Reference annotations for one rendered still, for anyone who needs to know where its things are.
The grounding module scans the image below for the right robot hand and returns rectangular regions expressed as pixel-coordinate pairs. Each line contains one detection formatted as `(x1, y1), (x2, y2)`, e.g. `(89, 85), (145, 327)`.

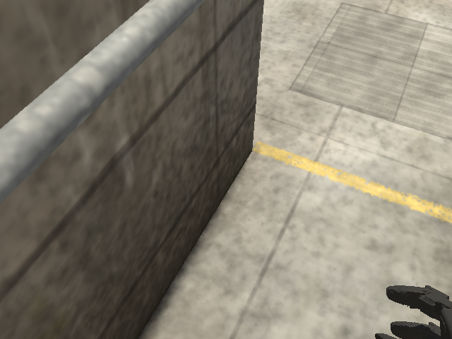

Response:
(375, 285), (452, 339)

